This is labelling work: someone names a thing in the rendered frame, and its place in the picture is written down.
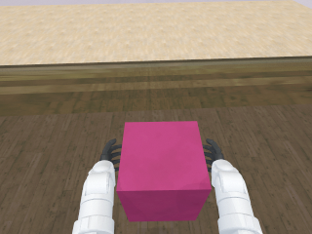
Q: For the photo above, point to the left robot hand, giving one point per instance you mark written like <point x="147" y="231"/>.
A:
<point x="107" y="155"/>

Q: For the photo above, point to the right robot hand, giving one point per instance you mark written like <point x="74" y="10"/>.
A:
<point x="215" y="155"/>

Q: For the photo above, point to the robot right forearm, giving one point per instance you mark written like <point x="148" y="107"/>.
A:
<point x="233" y="201"/>

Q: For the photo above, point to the robot left forearm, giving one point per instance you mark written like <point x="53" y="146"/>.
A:
<point x="97" y="200"/>

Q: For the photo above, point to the carton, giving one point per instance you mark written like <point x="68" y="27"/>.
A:
<point x="163" y="174"/>

